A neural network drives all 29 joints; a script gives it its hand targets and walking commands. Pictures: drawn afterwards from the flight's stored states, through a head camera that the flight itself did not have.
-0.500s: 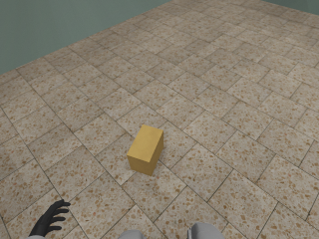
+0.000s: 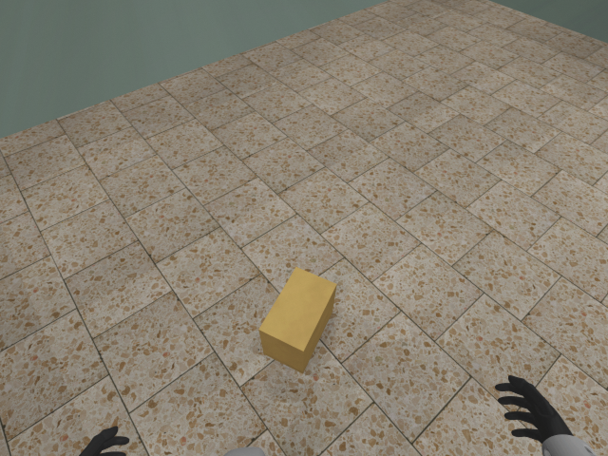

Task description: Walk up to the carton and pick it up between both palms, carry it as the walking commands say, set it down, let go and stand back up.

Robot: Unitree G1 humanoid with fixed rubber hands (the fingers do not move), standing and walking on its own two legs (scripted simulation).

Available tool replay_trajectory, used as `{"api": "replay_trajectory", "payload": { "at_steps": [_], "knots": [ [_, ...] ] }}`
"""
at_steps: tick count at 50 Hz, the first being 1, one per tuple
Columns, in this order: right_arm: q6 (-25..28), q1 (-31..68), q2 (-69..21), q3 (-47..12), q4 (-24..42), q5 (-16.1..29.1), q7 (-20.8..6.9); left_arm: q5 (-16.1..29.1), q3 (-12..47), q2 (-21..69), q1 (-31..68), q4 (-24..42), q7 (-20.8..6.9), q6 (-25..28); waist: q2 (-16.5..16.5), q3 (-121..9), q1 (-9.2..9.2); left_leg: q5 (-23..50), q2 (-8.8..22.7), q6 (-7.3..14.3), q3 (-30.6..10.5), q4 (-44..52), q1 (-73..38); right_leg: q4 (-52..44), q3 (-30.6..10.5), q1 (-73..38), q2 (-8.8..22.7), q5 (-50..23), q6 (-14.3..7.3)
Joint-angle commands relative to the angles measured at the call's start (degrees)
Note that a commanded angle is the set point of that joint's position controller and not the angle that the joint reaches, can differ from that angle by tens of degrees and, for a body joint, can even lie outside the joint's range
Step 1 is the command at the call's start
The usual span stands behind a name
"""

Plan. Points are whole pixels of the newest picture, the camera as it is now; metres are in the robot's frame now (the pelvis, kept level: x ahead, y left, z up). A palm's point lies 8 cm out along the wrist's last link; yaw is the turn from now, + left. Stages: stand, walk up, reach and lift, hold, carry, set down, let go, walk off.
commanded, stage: walk up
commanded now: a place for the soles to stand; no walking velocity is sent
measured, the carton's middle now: (299, 319) +0.58 +0.04 -0.66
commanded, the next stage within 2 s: none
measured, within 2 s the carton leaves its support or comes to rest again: neither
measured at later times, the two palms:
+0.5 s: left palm out of the picture +0.10 +0.29 -0.09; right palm out of the picture +0.09 -0.32 -0.09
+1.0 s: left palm out of the picture +0.09 +0.44 -0.08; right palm (503, 433) +0.16 -0.24 -0.08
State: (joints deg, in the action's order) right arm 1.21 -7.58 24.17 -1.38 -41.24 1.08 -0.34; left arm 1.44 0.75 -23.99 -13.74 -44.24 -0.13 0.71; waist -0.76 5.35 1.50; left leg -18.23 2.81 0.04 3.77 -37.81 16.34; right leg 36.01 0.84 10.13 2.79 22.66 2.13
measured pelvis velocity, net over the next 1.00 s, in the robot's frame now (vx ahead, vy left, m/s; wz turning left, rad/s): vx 0.03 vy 0.08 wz -0.14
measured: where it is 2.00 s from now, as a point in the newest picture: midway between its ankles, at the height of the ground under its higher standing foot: outside the picture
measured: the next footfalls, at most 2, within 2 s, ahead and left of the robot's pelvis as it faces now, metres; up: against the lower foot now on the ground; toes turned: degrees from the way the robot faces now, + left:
left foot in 0.92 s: +0.17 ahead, +0.20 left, +0.00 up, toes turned -5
right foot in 1.16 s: +0.11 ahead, -0.02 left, +0.00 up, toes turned -16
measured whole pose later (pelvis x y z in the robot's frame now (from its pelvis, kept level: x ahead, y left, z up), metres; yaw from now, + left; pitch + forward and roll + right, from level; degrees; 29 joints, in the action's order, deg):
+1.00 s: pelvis +0.03 +0.08 -0.02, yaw -8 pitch -4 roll +0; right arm -3.5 -7.4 24.7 5.9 -33.5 -4.1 -5.0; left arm -1.0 -4.4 -27.4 -22.5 -43.7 5.9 0.2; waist 2.1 10.2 2.5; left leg -15.3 3.0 0.0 1.6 -43.5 24.0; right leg 58.5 -8.6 19.6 2.5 32.2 -0.4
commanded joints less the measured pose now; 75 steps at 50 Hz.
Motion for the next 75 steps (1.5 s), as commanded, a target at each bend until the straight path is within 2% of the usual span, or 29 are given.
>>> {"api": "replay_trajectory", "payload": {
  "at_steps": [1, 31, 32, 33, 34, 38, 42, 45, 46, 47, 48, 49, 50, 52, 55, 56, 57, 58, 59, 60, 61, 65, 68, 69, 70, 71, 72, 73, 75],
  "knots": [
    [0.74, 1.16, 11.55, 4.44, 0.77, 0.16, 0.89, 0.07, -3.88, -11.43, 0.75, 1.02, 0.82, 0.99, 2.74, -10.96, -1.29, 34.17, 7.38, 3.97, -5.54, 5.46, -9.83, -4.40, -3.04, -1.75, 4.78, -27.78, -4.32],
    [0.79, 2.80, 7.62, 5.05, -16.56, -1.11, 0.99, -0.97, -5.06, -8.00, 9.91, -14.28, 1.08, 1.31, -0.17, -5.47, -1.93, 17.07, 5.74, 1.58, -3.42, 19.01, -12.52, -20.22, -3.23, -3.96, 5.28, -18.22, -4.86],
    [-0.57, 5.19, 11.80, 8.93, -10.66, -5.24, -0.81, -2.58, -6.96, -13.06, -2.67, -13.33, 3.00, 1.49, 3.05, -2.15, 1.42, -2.87, -0.05, 2.13, 1.96, 8.04, -3.16, -19.99, -14.90, -6.34, 8.79, -10.45, -9.69],
    [-1.65, 8.43, 9.00, 8.55, -7.01, -6.12, -1.90, -3.51, -8.89, -17.86, -6.26, -13.85, 4.27, 1.28, -3.16, 1.15, 3.63, -12.24, -2.11, 1.58, -0.23, -0.92, 14.17, -21.78, -22.85, -14.15, 14.67, -7.44, -14.14],
    [-2.56, 9.56, 7.40, 8.47, -3.72, -6.81, -2.69, -4.55, -9.70, -19.01, -6.76, -11.74, 5.19, 1.45, -4.16, 1.14, 3.97, -12.02, 1.01, 1.30, -6.33, -10.35, 21.00, -21.99, -26.68, -15.74, 18.39, -8.03, -16.70],
    [-3.54, 5.45, 7.59, 10.59, 2.80, -6.03, -4.33, -5.19, -9.45, -15.04, -2.53, -2.74, 5.86, 2.23, -5.07, 0.55, 0.75, -6.16, 4.07, -1.41, -8.28, -13.25, 18.29, -17.93, -19.03, -8.83, 14.27, -15.90, -15.39],
    [-4.80, 5.53, 7.18, 11.08, 9.07, -6.02, -5.25, -5.09, -10.28, -16.93, -6.45, 2.35, 6.15, 2.66, -6.91, 0.22, 0.80, -3.24, 3.85, 0.15, -7.76, -8.35, 12.14, -13.47, -17.85, -0.46, 13.25, -18.12, -14.51],
    [-4.92, 0.37, 8.14, 11.58, 10.77, -5.87, -5.22, -4.44, -9.95, -17.99, -6.03, 5.42, 6.18, 2.04, -7.28, -1.32, -2.08, -1.35, 0.89, 1.94, -5.04, -1.33, 0.51, -8.24, -16.20, 7.85, 11.32, -13.99, -12.44],
    [-4.66, -5.63, 9.46, 12.11, 9.73, -5.83, -5.06, -3.96, -9.39, -17.03, -4.41, 6.62, 6.15, 1.74, -4.62, -3.78, -5.42, 0.34, -0.61, 3.33, -3.43, 3.61, -11.16, -1.77, -12.17, 14.67, 8.65, -11.97, -10.55],
    [-3.84, -10.60, 13.74, 13.12, 8.90, -6.41, -4.72, -2.66, -8.05, -13.85, -5.22, 7.38, 6.03, 1.65, 6.77, -7.40, -9.04, -4.75, 1.26, 5.87, -9.92, 11.37, -21.36, 12.65, -6.84, 22.72, -0.43, -5.64, -7.75],
    [-3.42, -13.04, 18.27, 13.65, 10.50, -5.87, -4.12, -1.59, -6.54, -10.72, -4.90, 9.69, 6.20, 1.79, 22.55, -10.58, -11.74, -9.31, 17.83, 12.47, -31.07, 20.78, -21.20, 27.72, -2.93, 30.67, -7.45, 14.24, -3.98],
    [-3.94, -9.06, 15.77, 12.68, 12.23, -4.43, -3.51, -1.65, -6.73, -12.64, -6.19, 9.26, 7.02, 1.48, 15.50, -10.35, -9.97, -7.93, 20.37, 17.66, -30.40, 20.73, -14.14, 36.50, -6.63, 26.81, -4.52, 15.16, -3.23],
    [-4.33, -6.09, 14.19, 12.00, 12.97, -4.24, -2.82, -1.60, -6.88, -13.76, -8.13, 8.65, 7.11, 1.38, 11.80, -7.48, -7.56, -7.92, 20.15, 18.40, -26.96, 19.45, -8.92, 38.17, -6.27, 25.44, -3.01, 12.39, -3.10],
    [-4.73, -2.22, 12.85, 10.85, 13.71, -3.88, -2.27, -1.46, -6.86, -14.26, -11.70, 7.45, 6.50, 1.06, 11.40, -4.44, -3.93, -10.29, 16.36, 15.60, -17.62, 18.14, -3.86, 28.91, -4.09, 20.64, 0.49, 11.03, -2.91],
    [-5.43, -0.85, 11.09, 9.44, 14.27, -4.44, -2.71, -1.63, -6.09, -12.03, -15.19, 6.94, 5.91, 0.70, 12.57, -4.55, -1.69, -7.29, 12.88, 13.15, -9.57, 15.47, 4.76, 12.34, 1.50, 7.10, -0.79, 4.88, -4.10],
    [-5.73, 1.19, 10.88, 9.05, 14.88, -4.44, -2.95, -1.62, -6.26, -11.68, -18.23, 6.33, 5.84, 0.85, 11.76, -4.33, 1.19, -12.55, 12.11, 11.26, -7.45, 12.13, 11.49, 5.22, 1.52, -1.14, -1.47, -1.79, -5.11],
    [-6.05, 1.68, 9.77, 8.43, 15.00, -4.36, -3.24, -1.71, -6.99, -12.86, -20.00, 6.06, 5.78, 1.09, 7.84, -3.86, 3.24, -18.64, 10.24, 8.17, -5.31, 7.06, 18.70, 0.79, -1.66, -8.10, -1.70, -3.34, -5.77],
    [-6.03, 2.22, 7.58, 7.61, 16.10, -3.96, -3.59, -2.19, -8.02, -16.85, -21.40, 6.63, 6.20, 1.22, -2.82, -2.81, 4.99, -20.37, 6.47, 4.02, -2.08, -4.31, 26.27, -8.07, -15.42, -11.16, 4.92, 6.85, -7.33],
    [-6.14, 4.61, 5.96, 7.55, 18.36, -3.43, -3.71, -3.71, -9.21, -22.58, -20.55, 9.29, 7.12, 1.73, -11.28, -2.02, 5.63, -16.76, 1.33, -0.26, -4.05, -21.66, 28.45, -20.48, -42.11, -3.04, 20.00, 23.59, -14.04],
    [-6.89, 5.26, 10.80, 9.64, 18.68, -3.86, -3.65, -4.22, -9.42, -23.47, -14.87, 11.36, 8.44, 2.06, -2.59, 3.14, 3.32, -13.12, 2.62, -0.73, -11.55, -28.37, 27.11, -21.06, -41.62, 5.94, 22.07, 23.38, -16.58],
    [-7.28, 2.91, 12.06, 10.51, 18.51, -3.65, -4.06, -4.30, -9.38, -22.80, -11.95, 13.02, 8.88, 2.75, -1.59, 3.61, 1.00, -10.50, 3.34, -1.39, -12.15, -31.07, 25.43, -18.09, -37.15, 7.15, 20.23, 17.71, -17.29],
    [-6.15, -4.73, 10.72, 10.89, 15.91, -4.50, -4.28, -4.26, -7.90, -18.46, -8.07, 15.76, 7.46, 3.35, -8.95, -3.45, -0.04, -9.49, 4.46, -1.57, -7.74, -24.20, 16.37, -6.75, -20.05, 6.23, 12.73, -8.04, -15.38],
    [-4.56, -5.75, 9.77, 9.74, 13.56, -2.49, -3.44, -2.71, -7.65, -18.13, -5.09, 16.39, 5.74, 2.14, -12.60, -4.26, -0.53, -6.99, 0.68, 0.35, -1.36, -6.27, 2.75, -0.76, -12.61, 11.65, 8.43, -14.89, -11.61],
    [-3.85, -8.99, 10.19, 9.73, 11.54, -2.07, -2.90, -1.71, -7.21, -17.43, -3.05, 16.33, 5.09, 1.45, -10.49, -4.87, -2.80, 0.72, -1.55, 0.85, 1.09, 2.47, -5.95, 3.13, -9.58, 16.34, 6.78, -12.15, -9.07],
    [-2.99, -11.46, 12.61, 9.95, 9.87, -2.15, -2.34, -1.11, -6.52, -14.92, -3.81, 15.36, 4.43, 0.83, -2.01, -5.54, -4.04, 2.38, 1.12, 1.80, -5.73, 10.37, -11.63, 12.49, -6.25, 20.19, 3.28, -5.58, -5.93],
    [-2.39, -8.81, 18.53, 10.22, 11.25, -2.09, -2.02, 0.30, -5.91, -12.71, -4.52, 16.78, 4.40, 0.54, 14.18, -6.25, -3.84, 3.49, 16.70, 8.48, -27.39, 16.78, -6.38, 21.92, -2.93, 23.64, -4.07, 8.94, -1.38],
    [-2.14, -6.96, 16.75, 9.90, 11.97, -2.09, -2.06, 0.21, -6.68, -15.39, -3.40, 16.18, 5.21, 0.29, 11.19, -4.89, -5.21, 7.63, 21.55, 15.22, -29.18, 16.51, -1.71, 27.52, -7.80, 20.43, -2.74, 16.55, -1.56],
    [-1.75, -5.93, 15.82, 9.18, 11.30, -2.27, -1.58, 0.39, -6.70, -15.57, -2.89, 14.95, 4.95, 0.40, 8.51, -3.63, -4.15, 14.46, 21.20, 16.80, -26.56, 14.54, -1.04, 29.57, -8.59, 19.52, -2.46, 15.97, -2.45],
    [-1.36, -2.42, 14.99, 7.48, 10.36, -1.90, -0.50, 0.38, -5.89, -13.34, -4.27, 12.11, 4.18, 0.66, 10.17, -2.90, -1.66, 17.58, 18.78, 13.30, -18.46, 12.91, -0.51, 20.99, -7.95, 15.93, -0.02, 12.44, -3.93]
  ]
}}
